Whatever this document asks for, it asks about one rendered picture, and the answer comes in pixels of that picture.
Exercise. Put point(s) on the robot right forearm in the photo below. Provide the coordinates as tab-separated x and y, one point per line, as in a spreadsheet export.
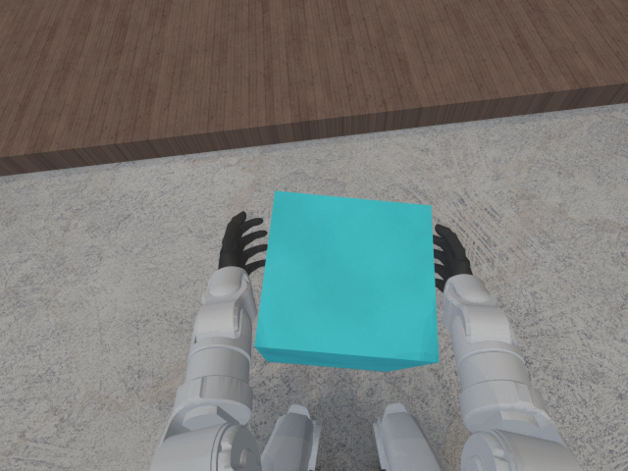
496	389

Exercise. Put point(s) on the robot left forearm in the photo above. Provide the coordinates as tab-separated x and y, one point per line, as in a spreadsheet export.
216	388

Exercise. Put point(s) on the right robot hand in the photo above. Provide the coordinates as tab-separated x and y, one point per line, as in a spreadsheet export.
453	256

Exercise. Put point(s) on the left robot hand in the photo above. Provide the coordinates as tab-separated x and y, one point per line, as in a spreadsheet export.
232	252

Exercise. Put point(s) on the right robot upper arm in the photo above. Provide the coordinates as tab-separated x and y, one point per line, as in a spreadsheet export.
497	450

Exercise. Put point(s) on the robot right thigh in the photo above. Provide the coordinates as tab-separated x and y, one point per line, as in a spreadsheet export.
403	446

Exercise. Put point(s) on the robot thigh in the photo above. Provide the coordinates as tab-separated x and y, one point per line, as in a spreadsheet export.
403	446
293	445

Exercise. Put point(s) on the left robot upper arm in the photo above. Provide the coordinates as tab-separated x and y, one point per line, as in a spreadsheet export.
224	447

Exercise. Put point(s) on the robot left thigh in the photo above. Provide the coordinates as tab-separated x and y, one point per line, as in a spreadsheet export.
293	445

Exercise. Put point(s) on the carton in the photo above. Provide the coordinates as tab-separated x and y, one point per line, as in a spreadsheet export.
348	283

